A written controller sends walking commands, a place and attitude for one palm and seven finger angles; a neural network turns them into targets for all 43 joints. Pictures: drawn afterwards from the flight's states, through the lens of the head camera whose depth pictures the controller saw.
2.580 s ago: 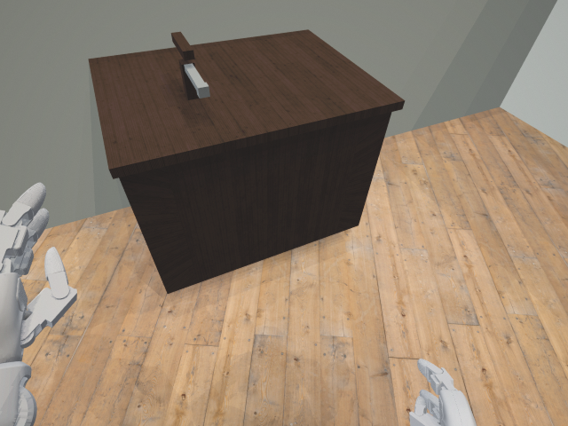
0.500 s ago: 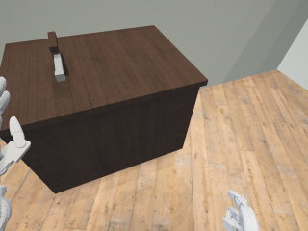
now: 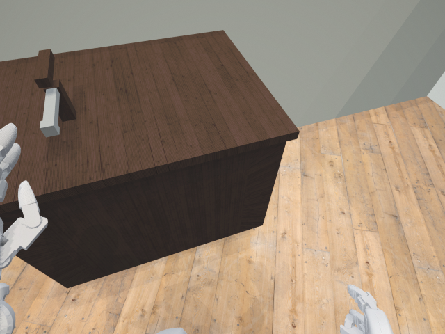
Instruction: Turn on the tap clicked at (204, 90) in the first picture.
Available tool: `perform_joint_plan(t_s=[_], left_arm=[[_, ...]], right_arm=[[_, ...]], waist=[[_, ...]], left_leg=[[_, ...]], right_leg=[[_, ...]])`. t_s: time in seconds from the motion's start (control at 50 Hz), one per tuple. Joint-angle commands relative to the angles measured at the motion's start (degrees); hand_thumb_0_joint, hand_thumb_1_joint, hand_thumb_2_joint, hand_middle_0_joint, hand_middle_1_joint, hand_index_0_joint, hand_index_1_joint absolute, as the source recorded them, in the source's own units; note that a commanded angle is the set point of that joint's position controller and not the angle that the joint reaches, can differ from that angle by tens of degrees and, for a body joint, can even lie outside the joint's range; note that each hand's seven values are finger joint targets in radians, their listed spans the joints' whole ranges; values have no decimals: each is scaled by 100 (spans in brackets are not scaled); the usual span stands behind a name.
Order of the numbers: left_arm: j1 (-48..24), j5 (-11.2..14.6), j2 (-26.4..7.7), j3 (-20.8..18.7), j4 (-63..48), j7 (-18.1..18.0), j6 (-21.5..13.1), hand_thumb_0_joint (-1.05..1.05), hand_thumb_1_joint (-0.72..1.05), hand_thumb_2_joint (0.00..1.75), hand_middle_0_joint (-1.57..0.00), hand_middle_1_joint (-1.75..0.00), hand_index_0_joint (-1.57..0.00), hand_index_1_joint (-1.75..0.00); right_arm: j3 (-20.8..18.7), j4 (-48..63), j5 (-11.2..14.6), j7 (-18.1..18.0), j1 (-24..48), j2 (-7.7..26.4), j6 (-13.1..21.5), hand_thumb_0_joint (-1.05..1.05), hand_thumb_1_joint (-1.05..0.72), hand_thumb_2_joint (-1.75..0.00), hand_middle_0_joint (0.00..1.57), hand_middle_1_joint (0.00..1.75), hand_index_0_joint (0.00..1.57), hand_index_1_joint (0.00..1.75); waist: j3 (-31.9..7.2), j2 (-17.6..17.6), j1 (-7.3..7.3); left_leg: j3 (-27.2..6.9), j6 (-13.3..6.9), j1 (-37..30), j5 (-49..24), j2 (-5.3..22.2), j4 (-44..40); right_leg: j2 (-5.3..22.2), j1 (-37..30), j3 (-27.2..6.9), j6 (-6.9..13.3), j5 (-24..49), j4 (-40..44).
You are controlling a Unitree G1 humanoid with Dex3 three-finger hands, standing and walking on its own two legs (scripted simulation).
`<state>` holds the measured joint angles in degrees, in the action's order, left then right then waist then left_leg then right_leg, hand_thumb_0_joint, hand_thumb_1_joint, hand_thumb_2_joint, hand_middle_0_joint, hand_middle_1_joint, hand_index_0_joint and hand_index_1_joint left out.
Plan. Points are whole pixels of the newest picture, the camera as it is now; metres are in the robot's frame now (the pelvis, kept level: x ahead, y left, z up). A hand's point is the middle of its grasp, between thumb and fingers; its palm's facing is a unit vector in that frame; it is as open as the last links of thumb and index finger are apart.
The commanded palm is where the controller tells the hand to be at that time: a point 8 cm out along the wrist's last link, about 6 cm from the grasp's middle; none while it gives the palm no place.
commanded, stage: take the last steps up to it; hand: left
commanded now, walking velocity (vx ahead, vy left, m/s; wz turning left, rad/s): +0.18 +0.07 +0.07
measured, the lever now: (50, 128) +0.50 +0.42 +0.05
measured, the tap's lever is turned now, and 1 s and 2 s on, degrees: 0 0 0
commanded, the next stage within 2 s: come to a stop and stand still in 0.22 s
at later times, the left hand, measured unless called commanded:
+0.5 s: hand (90, 181) +0.27 +0.20 +0.18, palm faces +0.48 -0.78 -0.40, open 7.5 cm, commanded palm +0.22 +0.24 +0.18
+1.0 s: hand (83, 202) +0.25 +0.21 +0.17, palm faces +0.44 -0.82 -0.36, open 7.5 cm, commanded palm +0.20 +0.24 +0.18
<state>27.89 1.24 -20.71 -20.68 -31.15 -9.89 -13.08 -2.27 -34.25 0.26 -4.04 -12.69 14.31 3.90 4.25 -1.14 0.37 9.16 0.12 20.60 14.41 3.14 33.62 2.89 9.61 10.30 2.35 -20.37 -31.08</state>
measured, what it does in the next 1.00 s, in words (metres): steps on the spot: left foot, then right foot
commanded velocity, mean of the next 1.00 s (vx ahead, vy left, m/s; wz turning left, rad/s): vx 0.02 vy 0.05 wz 0.02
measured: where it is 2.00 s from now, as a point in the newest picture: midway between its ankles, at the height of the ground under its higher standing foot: outside the picture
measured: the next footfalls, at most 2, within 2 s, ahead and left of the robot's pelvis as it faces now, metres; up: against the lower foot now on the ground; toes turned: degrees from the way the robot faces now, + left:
left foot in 0.02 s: +0.12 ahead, +0.12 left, +0.00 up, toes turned +9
right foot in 0.30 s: +0.11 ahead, -0.14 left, +0.00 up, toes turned -1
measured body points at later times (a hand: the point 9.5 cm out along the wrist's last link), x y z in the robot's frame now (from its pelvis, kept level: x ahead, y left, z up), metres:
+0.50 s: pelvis +0.07 -0.04 +0.00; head +0.09 -0.06 +0.45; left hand +0.24 +0.24 +0.20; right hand +0.24 -0.27 -0.10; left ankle +0.08 +0.09 -0.69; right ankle +0.09 -0.14 -0.73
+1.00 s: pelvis +0.05 -0.04 +0.00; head +0.05 -0.04 +0.45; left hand +0.22 +0.25 +0.19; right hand +0.22 -0.25 -0.09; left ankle +0.10 +0.09 -0.73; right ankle +0.07 -0.14 -0.73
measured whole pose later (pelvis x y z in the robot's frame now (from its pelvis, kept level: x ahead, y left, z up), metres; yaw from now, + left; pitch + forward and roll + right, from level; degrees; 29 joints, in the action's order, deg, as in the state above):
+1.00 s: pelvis +0.05 -0.04 +0.00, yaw +1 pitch -2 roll -1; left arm 27.0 2.4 -18.7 -17.8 -27.1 -9.0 -9.9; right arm 2.1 -35.4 -0.1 -3.4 -12.0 10.3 4.8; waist 1.0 2.0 1.5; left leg 1.8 0.9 17.8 12.0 3.4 30.9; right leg -1.6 12.9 3.7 1.7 -13.7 -28.0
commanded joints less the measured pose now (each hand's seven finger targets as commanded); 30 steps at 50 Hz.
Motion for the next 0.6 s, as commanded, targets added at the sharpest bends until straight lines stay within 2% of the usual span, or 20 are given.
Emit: perform_joint_plan(t_s=[0.0,0.02,0.04,0.06,0.1,0.14,0.18,0.24,0.26,0.28,0.3,0.32,0.34,0.36,0.38,0.42,0.46,0.52,0.56,0.58], left_arm=[[-638,52,-1048,-681,-1300,-169,-362,0,90,90,-20,-30,-20,-30],[-696,82,-1054,-706,-1288,-170,-404,0,90,90,-20,-30,-20,-30],[-536,70,-1140,-751,-990,-124,-403,0,90,90,-20,-30,-20,-30],[-668,31,-1226,-772,-1040,-89,-380,0,90,90,-20,-30,-20,-30],[-515,25,-1216,-831,-1272,-50,-384,0,90,90,-20,-30,-20,-30],[-77,56,-948,-722,-1228,-22,-337,0,90,90,-20,-30,-20,-30],[-25,94,-839,-668,-1090,-21,-302,0,90,90,-20,-30,-20,-30],[-284,55,-807,-613,-654,-34,-213,0,90,90,-20,-30,-20,-30],[-502,16,-829,-578,-565,-41,-202,0,90,90,-20,-30,-20,-30],[-694,-40,-998,-631,-458,-53,-197,0,90,90,-20,-30,-20,-30],[-885,7,-1169,-728,-437,-46,-126,0,90,90,-20,-30,-20,-30],[-1128,59,-1097,-618,-481,-31,-128,0,90,90,-20,-30,-20,-30],[-1129,53,-1128,-644,-537,-43,-177,0,90,90,-20,-30,-20,-30],[-1035,39,-1092,-643,-543,-44,-244,0,90,90,-20,-30,-20,-30],[-970,14,-1023,-580,-574,-43,-290,0,90,90,-20,-30,-20,-30],[-844,-27,-1052,-629,-627,-70,-337,0,90,90,-20,-30,-20,-30],[-445,-32,-997,-693,-669,-100,-300,0,90,90,-20,-30,-20,-30],[-150,-3,-998,-762,-928,-142,-262,0,90,90,-20,-30,-20,-30],[-161,29,-1023,-767,-1136,-161,-227,0,90,90,-20,-30,-20,-30],[-199,53,-1049,-755,-1213,-162,-225,0,90,90,-20,-30,-20,-30]], right_arm=[[-190,951,36,-60,352,458,255,0,-90,-90,20,30,20,30],[-169,961,69,-14,345,444,257,0,-90,-90,20,30,20,30],[-81,923,-7,-25,433,362,272,0,-90,-90,20,30,20,30],[-67,886,-28,-5,492,334,288,0,-90,-90,20,30,20,30],[-130,785,39,9,470,358,344,0,-90,-90,20,30,20,30],[-127,772,44,46,429,382,375,0,-90,-90,20,30,20,30],[-83,772,53,51,385,392,425,0,-90,-90,20,30,20,30],[-42,748,76,-34,413,374,428,0,-90,-90,20,30,20,30],[-39,743,67,-51,414,348,410,0,-90,-90,20,30,20,30],[-31,747,43,-57,404,262,373,0,-90,-90,20,30,20,30],[20,823,16,-35,511,197,419,0,-90,-90,20,30,20,30],[-35,744,-18,-10,620,311,477,0,-90,-90,20,30,20,30],[34,648,-8,15,577,253,491,0,-90,-90,20,30,20,30],[91,550,-20,32,558,210,449,0,-90,-90,20,30,20,30],[117,519,-25,38,564,194,402,0,-90,-90,20,30,20,30],[131,603,-34,-20,690,130,370,0,-90,-90,20,30,20,30],[109,735,-65,-34,677,115,319,0,-90,-90,20,30,20,30],[68,899,-58,-20,600,132,251,0,-90,-90,20,30,20,30],[9,927,-52,-28,481,191,183,0,-90,-90,20,30,20,30],[-28,964,-33,-48,476,260,172,0,-90,-90,20,30,20,30]], waist=[[-1358,900,-150],[-1473,1568,-89],[-1347,1975,-108],[-1040,1676,-104],[-923,1282,-28],[-977,1356,0],[-916,1554,-59],[-824,1079,-31],[-770,655,-42],[-626,-459,-57],[-525,-1612,23],[-387,-1492,35],[-412,-1130,-46],[-522,-729,-61],[-652,-654,-91],[-837,-663,-54],[-1030,-782,32],[-1181,-762,60],[-1326,-441,-55],[-1357,-169,-43]], left_leg=[[-1033,-552,-1902,-1409,628,-1025],[-2456,-1128,-2614,-2549,1549,-1064],[-3317,-1466,-2385,-2114,2012,-1466],[-3354,-1575,-1905,-1457,2088,-1620],[-2488,-1430,-1764,-1430,1742,-1413],[-1574,-1129,-1071,-1335,1359,-1385],[-1198,-938,-492,-742,1182,-1422],[-884,-622,65,559,964,-927],[-709,-462,375,1047,731,-447],[-327,-228,850,1575,199,681],[-236,-27,1288,1755,-292,1916],[-749,27,1382,1467,-125,2676],[-975,103,1445,1277,-49,3027],[-1022,175,1298,1126,23,3050],[-955,197,1077,1048,50,2769],[-693,176,516,941,-22,1784],[-461,163,231,649,-159,1094],[-444,157,-60,326,-177,154],[-474,141,-696,-632,-173,-707],[-606,63,-1008,-1645,117,-914]], right_leg=[[632,524,-624,-89,2043,-1225],[42,1605,-457,-280,-423,-2180],[-79,2101,-767,-267,-1587,-3062],[86,2280,-1023,-252,-1498,-3321],[218,2372,-939,-304,-1046,-2753],[129,1539,-581,-348,-630,-1890],[-40,841,-264,-396,-387,-1134],[-142,-33,-62,-436,108,-64],[37,-290,-370,-348,135,394],[804,-227,-1722,-3,-243,1084],[1763,-33,-3382,499,-338,1704],[2069,61,-3693,755,333,1834],[2106,-84,-3446,866,1490,1617],[1961,-207,-2702,786,2719,1312],[1778,-331,-2005,636,3725,1013],[1545,-420,-1384,418,4729,704],[1431,-547,-1236,382,4647,653],[1412,-732,-1229,355,4378,504],[1164,-542,-1151,129,3789,245],[890,-354,-1042,-52,3225,72]])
